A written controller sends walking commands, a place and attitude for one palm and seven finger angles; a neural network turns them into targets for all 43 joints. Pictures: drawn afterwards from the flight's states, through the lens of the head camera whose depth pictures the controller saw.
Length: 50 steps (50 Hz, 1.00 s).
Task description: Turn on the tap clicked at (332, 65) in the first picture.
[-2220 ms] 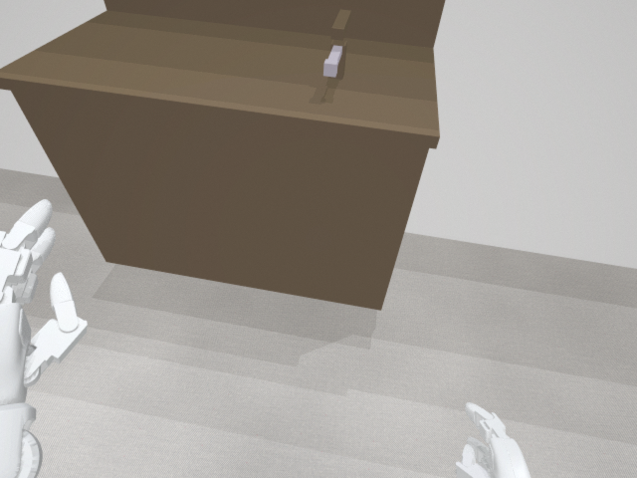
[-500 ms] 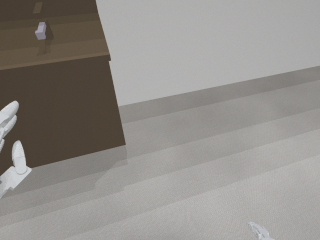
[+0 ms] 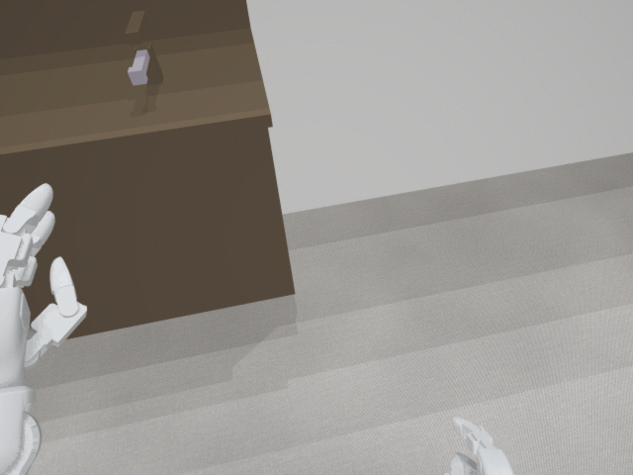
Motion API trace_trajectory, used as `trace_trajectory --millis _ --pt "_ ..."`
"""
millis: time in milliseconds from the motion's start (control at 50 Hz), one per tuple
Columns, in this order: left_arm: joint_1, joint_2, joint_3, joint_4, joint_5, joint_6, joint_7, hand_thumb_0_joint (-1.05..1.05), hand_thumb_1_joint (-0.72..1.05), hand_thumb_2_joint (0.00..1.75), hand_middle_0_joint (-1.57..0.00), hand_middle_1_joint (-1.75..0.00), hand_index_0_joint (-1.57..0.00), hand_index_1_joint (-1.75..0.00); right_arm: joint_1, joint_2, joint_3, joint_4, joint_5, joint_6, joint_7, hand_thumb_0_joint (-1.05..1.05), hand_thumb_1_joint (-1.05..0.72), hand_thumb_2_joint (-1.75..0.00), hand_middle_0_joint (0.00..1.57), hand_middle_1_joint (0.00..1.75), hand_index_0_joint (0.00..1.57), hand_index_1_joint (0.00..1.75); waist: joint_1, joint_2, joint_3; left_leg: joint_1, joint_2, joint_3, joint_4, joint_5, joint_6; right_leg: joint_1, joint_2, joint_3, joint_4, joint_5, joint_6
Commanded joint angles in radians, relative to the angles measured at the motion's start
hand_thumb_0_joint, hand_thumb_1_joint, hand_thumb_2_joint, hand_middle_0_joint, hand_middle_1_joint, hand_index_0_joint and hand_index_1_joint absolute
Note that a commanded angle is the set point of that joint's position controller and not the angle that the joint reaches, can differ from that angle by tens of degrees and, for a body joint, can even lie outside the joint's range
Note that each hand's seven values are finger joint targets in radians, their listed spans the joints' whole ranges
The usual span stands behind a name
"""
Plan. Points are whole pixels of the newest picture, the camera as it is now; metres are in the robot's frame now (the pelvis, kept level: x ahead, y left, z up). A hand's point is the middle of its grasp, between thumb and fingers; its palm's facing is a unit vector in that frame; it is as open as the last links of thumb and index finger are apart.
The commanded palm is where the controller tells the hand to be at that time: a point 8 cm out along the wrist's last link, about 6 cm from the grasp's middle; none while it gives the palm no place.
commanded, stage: take the last steps up to it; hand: left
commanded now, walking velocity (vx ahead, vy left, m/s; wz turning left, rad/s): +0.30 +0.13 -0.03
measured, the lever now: (137, 75) +0.80 +0.43 +0.13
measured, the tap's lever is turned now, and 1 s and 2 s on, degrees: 0 0 0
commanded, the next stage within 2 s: come to a stop and stand still in 1.22 s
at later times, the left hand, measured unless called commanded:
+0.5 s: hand (86, 186) +0.38 +0.30 +0.19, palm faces +0.34 -0.85 -0.41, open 7.4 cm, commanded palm +0.32 +0.34 +0.19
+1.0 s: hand (128, 140) +0.49 +0.30 +0.18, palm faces +0.32 -0.85 -0.42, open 7.4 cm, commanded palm +0.43 +0.36 +0.19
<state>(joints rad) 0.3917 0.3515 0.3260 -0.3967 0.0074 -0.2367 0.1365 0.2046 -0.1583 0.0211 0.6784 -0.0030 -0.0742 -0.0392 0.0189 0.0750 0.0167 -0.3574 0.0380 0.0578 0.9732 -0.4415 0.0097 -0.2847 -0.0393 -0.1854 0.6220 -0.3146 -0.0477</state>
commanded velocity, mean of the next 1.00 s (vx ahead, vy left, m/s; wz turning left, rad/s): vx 0.28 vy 0.08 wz -0.01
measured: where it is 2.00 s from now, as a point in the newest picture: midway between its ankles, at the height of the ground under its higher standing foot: (302, 440)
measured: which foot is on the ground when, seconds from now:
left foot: up 0.00-0.28, down 0.30-0.70, up 0.72-1.00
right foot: down 0.00-0.30, up 0.32-0.66, down 0.68-1.00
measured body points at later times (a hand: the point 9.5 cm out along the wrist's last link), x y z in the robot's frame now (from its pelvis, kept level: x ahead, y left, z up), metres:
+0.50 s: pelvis +0.13 +0.08 +0.01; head +0.16 +0.09 +0.46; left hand +0.35 +0.34 +0.22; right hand +0.28 -0.15 -0.07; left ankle +0.15 +0.18 -0.72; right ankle +0.11 -0.03 -0.65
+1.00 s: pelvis +0.26 +0.09 +0.01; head +0.29 +0.09 +0.46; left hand +0.47 +0.34 +0.21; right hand +0.40 -0.19 -0.07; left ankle +0.34 +0.24 -0.70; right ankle +0.22 -0.02 -0.72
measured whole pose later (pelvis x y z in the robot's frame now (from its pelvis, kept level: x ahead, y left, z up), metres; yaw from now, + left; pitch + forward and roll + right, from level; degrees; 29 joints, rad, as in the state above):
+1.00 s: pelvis +0.26 +0.09 +0.01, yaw -4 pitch +0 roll +1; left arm 0.48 0.36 0.34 -0.54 0.00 -0.25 0.15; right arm 0.20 -0.26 -0.05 0.60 0.00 -0.04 -0.07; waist 0.00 -0.03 0.07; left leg -0.46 0.11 0.11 0.71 -0.27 -0.01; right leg -0.18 -0.09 -0.17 0.50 -0.32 0.00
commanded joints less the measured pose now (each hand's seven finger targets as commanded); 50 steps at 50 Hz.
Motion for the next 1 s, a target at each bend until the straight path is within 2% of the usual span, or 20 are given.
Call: trace_trajectory --millis 0,40,80,180,240,260,280,300,340,460,620,640,660,680,700,720,760,820,920,980 --pt "0.020 0.185 0.148 -0.152 -0.023 -0.063 0.007 0.00 0.90 0.90 -0.20 -0.30 -0.20 -0.30 -0.096 -0.143 -0.065 -0.159 0.002 -0.020 -0.006 0.00 -0.90 -0.90 0.20 0.30 0.20 0.30 -0.017 -0.178 -0.013 -0.386 0.074 -0.102 0.289 0.071 -0.030 0.213 -0.363 0.515 -0.352 0.111 -0.144" --pt "0.020 0.187 0.149 -0.201 -0.016 -0.085 0.008 0.00 0.90 0.90 -0.20 -0.30 -0.20 -0.30 -0.110 -0.133 -0.050 -0.157 -0.002 -0.004 -0.002 0.00 -0.90 -0.90 0.20 0.30 0.20 0.30 -0.024 -0.186 -0.030 -0.353 0.083 -0.060 0.206 0.119 -0.035 0.185 -0.311 0.323 -0.338 0.258 -0.111" --pt "-0.046 0.205 0.150 -0.315 -0.013 -0.106 0.017 0.00 0.90 0.90 -0.20 -0.30 -0.20 -0.30 -0.124 -0.131 -0.055 -0.179 -0.002 -0.015 -0.006 0.00 -0.90 -0.90 0.20 0.30 0.20 0.30 -0.031 -0.214 -0.060 -0.240 0.103 -0.033 -0.004 0.137 -0.029 0.156 -0.288 0.230 -0.315 0.336 -0.091" --pt "0.036 0.217 0.188 -0.402 -0.017 -0.092 0.050 0.00 0.90 0.90 -0.20 -0.30 -0.20 -0.30 -0.098 -0.111 -0.070 -0.217 -0.009 -0.052 -0.017 0.00 -0.90 -0.90 0.20 0.30 0.20 0.30 0.009 -0.198 -0.142 -0.024 0.004 0.135 -0.344 0.185 -0.012 0.224 -0.240 0.198 -0.218 0.473 -0.079" --pt "0.060 0.209 0.207 -0.393 -0.021 -0.092 0.059 0.00 0.90 0.90 -0.20 -0.30 -0.20 -0.30 -0.049 -0.132 -0.094 -0.219 -0.005 -0.055 -0.033 0.00 -0.90 -0.90 0.20 0.30 0.20 0.30 -0.029 -0.113 -0.215 0.212 -0.032 0.177 -0.533 0.334 -0.010 0.193 -0.164 0.127 0.011 0.509 -0.013" --pt "0.089 0.177 0.184 -0.371 -0.026 -0.092 0.054 0.00 0.90 0.90 -0.20 -0.30 -0.20 -0.30 -0.034 -0.156 -0.109 -0.221 0.005 -0.054 -0.038 0.00 -0.90 -0.90 0.20 0.30 0.20 0.30 -0.046 0.019 -0.242 0.368 0.052 0.068 -0.552 0.381 0.020 0.072 -0.120 0.089 0.198 0.371 0.026" --pt "0.073 0.174 0.186 -0.399 -0.030 -0.097 0.054 0.00 0.90 0.90 -0.20 -0.30 -0.20 -0.30 -0.045 -0.183 -0.118 -0.224 0.006 -0.046 -0.033 0.00 -0.90 -0.90 0.20 0.30 0.20 0.30 -0.039 0.235 -0.251 0.501 0.273 -0.228 -0.558 0.569 0.129 -0.180 -0.015 0.045 0.419 -0.136 0.070" --pt "0.049 0.198 0.184 -0.368 -0.022 -0.104 0.056 0.00 0.90 0.90 -0.20 -0.30 -0.20 -0.30 -0.045 -0.172 -0.108 -0.231 0.008 -0.047 -0.025 0.00 -0.90 -0.90 0.20 0.30 0.20 0.30 -0.032 0.220 -0.227 0.461 0.379 -0.397 -0.610 0.616 0.209 -0.282 0.021 0.108 0.591 -0.361 0.058" --pt "0.018 0.226 0.204 -0.309 -0.027 -0.086 0.043 0.00 0.90 0.90 -0.20 -0.30 -0.20 -0.30 -0.069 -0.163 -0.097 -0.204 0.002 -0.046 -0.024 0.00 -0.90 -0.90 0.20 0.30 0.20 0.30 -0.043 0.170 -0.138 0.321 0.383 -0.365 -0.650 0.413 0.242 -0.366 -0.059 0.158 0.669 -0.282 0.061" --pt "0.063 0.165 0.147 -0.401 -0.026 -0.066 0.022 0.00 0.90 0.90 -0.20 -0.30 -0.20 -0.30 -0.069 -0.148 -0.080 -0.193 0.013 -0.074 -0.004 0.00 -0.90 -0.90 0.20 0.30 0.20 0.30 -0.019 0.164 -0.105 0.186 0.260 -0.059 -0.672 0.370 0.159 -0.235 -0.057 0.066 0.353 -0.059 0.077" --pt "0.029 0.185 0.177 -0.264 -0.026 -0.021 0.032 0.00 0.90 0.90 -0.20 -0.30 -0.20 -0.30 -0.076 -0.142 -0.061 -0.185 0.006 -0.052 -0.036 0.00 -0.90 -0.90 0.20 0.30 0.20 0.30 -0.016 0.044 -0.140 0.129 0.231 0.000 -0.473 0.371 0.094 0.106 0.013 -0.009 -0.127 0.042 0.061" --pt "0.005 0.184 0.171 -0.252 -0.019 -0.022 0.031 0.00 0.90 0.90 -0.20 -0.30 -0.20 -0.30 -0.072 -0.137 -0.064 -0.180 0.009 -0.047 -0.035 0.00 -0.90 -0.90 0.20 0.30 0.20 0.30 -0.013 -0.048 -0.167 0.060 0.188 0.041 -0.315 0.339 0.074 0.204 -0.046 0.078 -0.188 0.080 0.030" --pt "0.006 0.196 0.166 -0.217 -0.011 -0.015 0.031 0.00 0.90 0.90 -0.20 -0.30 -0.20 -0.30 -0.064 -0.116 -0.063 -0.185 0.011 -0.037 -0.031 0.00 -0.90 -0.90 0.20 0.30 0.20 0.30 -0.018 -0.278 -0.186 -0.116 0.077 0.117 -0.060 0.186 0.035 0.303 -0.235 0.398 -0.254 0.095 -0.057" --pt "-0.010 0.210 0.178 -0.207 -0.020 -0.013 0.032 0.00 0.90 0.90 -0.20 -0.30 -0.20 -0.30 -0.113 -0.124 -0.059 -0.209 0.008 -0.040 -0.025 0.00 -0.90 -0.90 0.20 0.30 0.20 0.30 0.002 -0.399 -0.134 -0.331 -0.009 0.060 0.166 -0.111 -0.004 0.353 -0.413 0.708 -0.335 0.196 -0.162" --pt "-0.049 0.201 0.170 -0.216 -0.028 -0.022 0.027 0.00 0.90 0.90 -0.20 -0.30 -0.20 -0.30 -0.090 -0.143 -0.069 -0.187 0.004 -0.042 -0.017 0.00 -0.90 -0.90 0.20 0.30 0.20 0.30 -0.013 -0.322 -0.122 -0.343 0.024 -0.062 0.268 -0.066 -0.016 0.317 -0.431 0.682 -0.353 0.127 -0.160" --pt "-0.024 0.191 0.158 -0.191 -0.027 -0.030 0.022 0.00 0.90 0.90 -0.20 -0.30 -0.20 -0.30 -0.077 -0.147 -0.077 -0.172 0.005 -0.039 -0.014 0.00 -0.90 -0.90 0.20 0.30 0.20 0.30 -0.018 -0.277 -0.090 -0.361 0.050 -0.086 0.302 -0.021 -0.024 0.282 -0.410 0.634 -0.347 0.103 -0.159" --pt "-0.007 0.195 0.163 -0.216 -0.017 -0.046 0.016 0.00 0.90 0.90 -0.20 -0.30 -0.20 -0.30 -0.100 -0.139 -0.059 -0.161 0.002 -0.011 -0.013 0.00 -0.90 -0.90 0.20 0.30 0.20 0.30 -0.016 -0.152 -0.069 -0.337 0.074 -0.073 0.280 0.056 -0.037 0.205 -0.338 0.436 -0.318 0.207 -0.129" --pt "-0.034 0.179 0.133 -0.276 -0.013 -0.069 0.021 0.00 0.90 0.90 -0.20 -0.30 -0.20 -0.30 -0.102 -0.139 -0.052 -0.169 -0.001 -0.001 -0.012 0.00 -0.90 -0.90 0.20 0.30 0.20 0.30 -0.034 -0.181 -0.053 -0.263 0.091 -0.017 0.100 0.138 -0.039 0.134 -0.289 0.214 -0.327 0.323 -0.093" --pt "0.019 0.208 0.176 -0.368 -0.020 -0.072 0.048 0.00 0.90 0.90 -0.20 -0.30 -0.20 -0.30 -0.088 -0.126 -0.069 -0.224 -0.007 -0.024 -0.025 0.00 -0.90 -0.90 0.20 0.30 0.20 0.30 0.009 -0.201 -0.101 -0.083 0.044 0.098 -0.264 0.165 -0.018 0.189 -0.259 0.181 -0.271 0.402 -0.098" --pt "0.049 0.196 0.181 -0.380 -0.028 -0.062 0.061 0.00 0.90 0.90 -0.20 -0.30 -0.20 -0.30 -0.061 -0.121 -0.076 -0.239 -0.006 -0.026 -0.034 0.00 -0.90 -0.90 0.20 0.30 0.20 0.30 -0.010 -0.163 -0.148 0.085 -0.006 0.147 -0.453 0.276 -0.021 0.194 -0.204 0.141 -0.166 0.378 -0.058"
